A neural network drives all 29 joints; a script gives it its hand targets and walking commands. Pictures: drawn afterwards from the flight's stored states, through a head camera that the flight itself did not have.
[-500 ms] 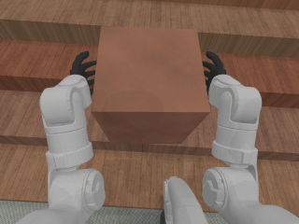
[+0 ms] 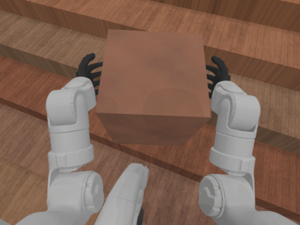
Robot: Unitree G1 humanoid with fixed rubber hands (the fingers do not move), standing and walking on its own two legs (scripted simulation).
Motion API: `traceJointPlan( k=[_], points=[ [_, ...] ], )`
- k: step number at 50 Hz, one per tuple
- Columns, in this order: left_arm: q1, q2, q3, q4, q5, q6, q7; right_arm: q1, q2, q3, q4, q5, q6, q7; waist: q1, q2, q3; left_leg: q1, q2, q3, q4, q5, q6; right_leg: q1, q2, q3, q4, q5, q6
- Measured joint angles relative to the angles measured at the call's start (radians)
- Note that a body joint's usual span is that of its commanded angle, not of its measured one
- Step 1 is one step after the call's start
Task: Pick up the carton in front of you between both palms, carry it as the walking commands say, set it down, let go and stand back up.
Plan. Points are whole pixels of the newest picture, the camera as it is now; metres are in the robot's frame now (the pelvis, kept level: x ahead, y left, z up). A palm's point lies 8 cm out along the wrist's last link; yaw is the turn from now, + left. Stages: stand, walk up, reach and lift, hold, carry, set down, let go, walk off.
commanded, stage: carry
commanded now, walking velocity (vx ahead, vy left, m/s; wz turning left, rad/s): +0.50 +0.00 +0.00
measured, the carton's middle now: (151, 97) +0.40 +0.07 +0.06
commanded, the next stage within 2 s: none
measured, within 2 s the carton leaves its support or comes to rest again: neither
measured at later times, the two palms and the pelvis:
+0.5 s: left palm out of the picture +0.71 -0.03 +0.33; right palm out of the picture +0.64 -0.32 +0.34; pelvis +0.30 -0.10 +0.14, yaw -5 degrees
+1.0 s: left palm out of the picture +0.94 -0.06 +0.49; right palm out of the picture +0.94 -0.35 +0.49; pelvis +0.57 -0.20 +0.28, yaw -4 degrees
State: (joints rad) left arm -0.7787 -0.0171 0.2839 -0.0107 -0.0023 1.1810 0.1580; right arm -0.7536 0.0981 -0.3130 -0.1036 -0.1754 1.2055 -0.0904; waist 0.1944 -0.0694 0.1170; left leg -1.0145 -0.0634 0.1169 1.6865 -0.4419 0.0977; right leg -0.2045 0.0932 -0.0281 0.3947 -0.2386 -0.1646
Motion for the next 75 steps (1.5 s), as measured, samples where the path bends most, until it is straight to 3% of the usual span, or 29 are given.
traceJointPlan(
  k=[3, 6, 7, 8, 9, 10, 12, 13, 17, 20, 24, 27, 29, 31, 33, 35, 38, 42, 49, 54, 56, 57, 58, 60, 61, 63, 65, 69, 75],
  points=[
    [-0.052, 0.034, 0.002, 0.083, -0.014, 0.003, 0.0, -0.037, -0.024, 0.018, 0.065, -0.01, 0.007, 0.0, -0.022, 0.012, -0.08, -0.072, 0.0, 0.049, -0.064, -0.063, 0.019, 0.112, -0.014, 0.043, -0.078, -0.014, -0.004],
    [-0.062, 0.051, 0.011, 0.145, -0.014, 0.028, -0.012, -0.051, -0.045, 0.046, 0.127, 0.01, 0.042, -0.014, -0.091, 0.054, -0.148, 0.045, -0.026, 0.103, -0.435, 0.06, 0.039, 0.175, -0.018, 0.019, -0.093, 0.085, 0.005],
    [-0.054, 0.058, 0.017, 0.154, -0.002, 0.048, -0.027, -0.051, -0.046, 0.063, 0.15, 0.017, 0.056, -0.024, -0.126, 0.058, -0.163, 0.14, -0.042, 0.122, -0.581, 0.127, 0.042, 0.17, -0.024, -0.006, -0.013, 0.315, 0.033],
    [-0.054, 0.074, 0.025, 0.154, 0.007, 0.069, -0.04, -0.067, -0.043, 0.088, 0.174, 0.023, 0.07, -0.042, -0.168, 0.056, -0.159, 0.221, -0.051, 0.136, -0.684, 0.187, 0.071, 0.091, -0.035, -0.013, 0.219, 0.375, 0.1],
    [-0.06, 0.091, 0.039, 0.158, 0.007, 0.082, -0.056, -0.092, -0.046, 0.107, 0.197, 0.029, 0.078, -0.052, -0.212, 0.059, -0.148, 0.273, -0.06, 0.14, -0.726, 0.157, 0.099, -0.051, -0.023, 0.024, 0.595, 0.259, 0.173],
    [-0.068, 0.099, 0.049, 0.167, 0.011, 0.088, -0.067, -0.107, -0.056, 0.12, 0.216, 0.046, 0.083, -0.062, -0.263, 0.062, -0.137, 0.31, -0.073, 0.142, -0.749, 0.133, 0.11, -0.186, 0.005, 0.074, 0.961, 0.135, 0.199],
    [-0.069, 0.071, 0.063, 0.174, 0.049, 0.103, -0.074, -0.103, -0.091, 0.145, 0.232, 0.098, 0.103, -0.08, -0.349, 0.081, -0.121, 0.403, -0.09, 0.126, -0.82, 0.131, 0.097, -0.387, 0.045, 0.154, 1.451, -0.012, 0.166],
    [-0.072, 0.048, 0.074, 0.173, 0.073, 0.112, -0.075, -0.101, -0.116, 0.152, 0.238, 0.134, 0.113, -0.087, -0.381, 0.097, -0.11, 0.459, -0.088, 0.109, -0.867, 0.138, 0.082, -0.463, 0.039, 0.177, 1.557, -0.03, 0.136],
    [-0.124, 0.017, 0.13, 0.193, 0.151, 0.136, -0.088, -0.176, -0.178, 0.168, 0.34, 0.246, 0.11, -0.128, -0.44, 0.126, -0.095, 0.633, -0.031, 0.049, -1.039, 0.158, 0.036, -0.688, -0.077, 0.151, 1.475, -0.041, 0.08],
    [-0.162, 0.047, 0.161, 0.226, 0.164, 0.148, -0.101, -0.264, -0.17, 0.164, 0.452, 0.244, 0.087, -0.132, -0.442, 0.108, -0.14, 0.705, 0.015, 0.022, -1.141, 0.161, 0.018, -0.816, -0.155, 0.084, 1.47, -0.122, 0.069],
    [-0.184, 0.074, 0.162, 0.298, 0.172, 0.155, -0.105, -0.303, -0.145, 0.128, 0.553, 0.198, 0.069, -0.113, -0.411, 0.074, -0.205, 0.802, 0.087, -0.028, -1.242, 0.14, -0.019, -0.957, -0.207, 0.078, 1.503, -0.292, 0.065],
    [-0.154, 0.068, 0.117, 0.309, 0.164, 0.165, -0.091, -0.269, -0.132, 0.094, 0.554, 0.159, 0.082, -0.087, -0.33, 0.083, -0.237, 0.909, 0.176, -0.043, -1.369, 0.157, -0.046, -0.885, -0.224, -0.001, 1.081, -0.243, 0.064],
    [-0.144, 0.064, 0.074, 0.31, 0.127, 0.172, -0.073, -0.24, -0.13, 0.058, 0.521, 0.134, 0.097, -0.067, -0.252, 0.076, -0.255, 0.922, 0.229, -0.049, -1.344, 0.183, -0.063, -0.757, -0.189, -0.057, 0.833, -0.178, 0.05],
    [-0.13, 0.044, 0.016, 0.299, 0.102, 0.149, -0.048, -0.218, -0.145, 0.017, 0.472, 0.124, 0.103, -0.036, -0.15, 0.089, -0.217, 0.794, 0.261, -0.108, -0.998, 0.217, -0.07, -0.701, -0.157, -0.098, 0.81, -0.153, 0.058],
    [-0.087, 0.016, -0.03, 0.259, 0.076, 0.131, -0.017, -0.197, -0.154, -0.019, 0.431, 0.108, 0.107, -0.017, -0.08, 0.107, -0.166, 0.598, 0.164, -0.219, -0.477, 0.234, -0.071, -0.635, -0.148, -0.106, 0.753, -0.142, 0.066],
    [-0.027, -0.003, -0.049, 0.196, 0.046, 0.129, 0.005, -0.164, -0.14, -0.039, 0.37, 0.094, 0.125, -0.014, -0.049, 0.139, -0.123, 0.453, 0.085, -0.226, -0.13, 0.26, -0.043, -0.538, -0.136, -0.114, 0.642, -0.123, 0.08],
    [0.005, -0.016, -0.039, 0.104, 0.028, 0.133, 0.02, -0.121, -0.106, -0.04, 0.242, 0.082, 0.147, -0.015, -0.054, 0.146, -0.076, 0.291, 0.042, -0.151, 0.044, 0.258, 0.002, -0.39, -0.13, -0.127, 0.45, -0.085, 0.093],
    [-0.03, -0.013, -0.011, 0.027, 0.022, 0.122, 0.019, -0.115, -0.09, -0.024, 0.116, 0.081, 0.144, -0.014, -0.073, 0.111, -0.064, 0.137, 0.06, -0.074, -0.029, 0.154, 0.018, -0.226, -0.136, -0.131, 0.238, -0.045, 0.094],
    [-0.098, 0.022, -0.01, 0.082, 0.031, 0.15, 0.0, -0.168, -0.125, 0.011, 0.165, 0.082, 0.165, -0.013, -0.088, 0.11, -0.171, -0.182, 0.139, -0.061, 0.236, -0.075, 0.027, 0.031, -0.158, -0.102, 0.017, -0.07, 0.13],
    [-0.145, 0.063, 0.011, 0.166, 0.032, 0.211, -0.013, -0.223, -0.142, 0.048, 0.288, 0.091, 0.193, -0.024, -0.16, 0.079, -0.225, -0.108, 0.166, 0.051, -0.305, 0.112, 0.043, 0.232, -0.231, -0.119, -0.219, 0.001, 0.115],
    [-0.145, 0.069, 0.029, 0.195, 0.047, 0.225, -0.021, -0.23, -0.141, 0.069, 0.345, 0.103, 0.188, -0.036, -0.219, 0.082, -0.235, 0.068, 0.111, 0.073, -0.514, 0.093, 0.047, 0.222, -0.267, -0.153, -0.117, 0.035, 0.125],
    [-0.148, 0.073, 0.04, 0.214, 0.056, 0.227, -0.028, -0.227, -0.139, 0.078, 0.365, 0.109, 0.183, -0.04, -0.266, 0.073, -0.223, 0.148, 0.078, 0.077, -0.594, 0.128, 0.039, 0.179, -0.298, -0.148, 0.044, 0.108, 0.122],
    [-0.156, 0.076, 0.053, 0.236, 0.067, 0.22, -0.036, -0.225, -0.139, 0.089, 0.38, 0.115, 0.173, -0.044, -0.303, 0.068, -0.2, 0.177, 0.067, 0.079, -0.607, 0.133, 0.03, 0.079, -0.291, -0.073, 0.304, 0.09, 0.142],
    [-0.154, 0.076, 0.077, 0.268, 0.098, 0.208, -0.052, -0.198, -0.128, 0.107, 0.404, 0.133, 0.149, -0.055, -0.351, 0.052, -0.155, 0.246, 0.058, 0.075, -0.657, 0.129, 0.02, -0.138, -0.19, 0.077, 0.857, 0.065, 0.15],
    [-0.144, 0.066, 0.088, 0.27, 0.112, 0.207, -0.054, -0.172, -0.124, 0.114, 0.399, 0.142, 0.143, -0.058, -0.362, 0.04, -0.139, 0.291, 0.052, 0.072, -0.703, 0.134, 0.016, -0.223, -0.143, 0.104, 1.055, 0.065, 0.137],
    [-0.117, 0.042, 0.095, 0.242, 0.134, 0.21, -0.055, -0.13, -0.119, 0.119, 0.373, 0.156, 0.139, -0.064, -0.362, 0.03, -0.114, 0.383, 0.047, 0.065, -0.808, 0.152, 0.008, -0.365, -0.087, 0.097, 1.274, 0.069, 0.106],
    [-0.098, 0.027, 0.089, 0.195, 0.14, 0.209, -0.055, -0.119, -0.117, 0.11, 0.343, 0.16, 0.132, -0.066, -0.346, 0.038, -0.095, 0.464, 0.05, 0.058, -0.907, 0.171, 0.005, -0.486, -0.075, 0.059, 1.341, 0.055, 0.081],
    [-0.093, 0.029, 0.062, 0.126, 0.13, 0.194, -0.056, -0.133, -0.105, 0.075, 0.291, 0.15, 0.111, -0.066, -0.304, 0.052, -0.1, 0.587, 0.061, 0.04, -1.051, 0.185, 0.0, -0.672, -0.101, -0.008, 1.317, -0.023, 0.061],
    [-0.108, 0.061, 0.015, 0.133, 0.095, 0.193, -0.052, -0.144, -0.095, 0.05, 0.262, 0.121, 0.123, -0.057, -0.266, 0.034, -0.159, 0.765, 0.091, -0.01, -1.193, 0.15, -0.042, -0.977, -0.156, -0.016, 1.643, -0.21, 0.052]
  ],
)
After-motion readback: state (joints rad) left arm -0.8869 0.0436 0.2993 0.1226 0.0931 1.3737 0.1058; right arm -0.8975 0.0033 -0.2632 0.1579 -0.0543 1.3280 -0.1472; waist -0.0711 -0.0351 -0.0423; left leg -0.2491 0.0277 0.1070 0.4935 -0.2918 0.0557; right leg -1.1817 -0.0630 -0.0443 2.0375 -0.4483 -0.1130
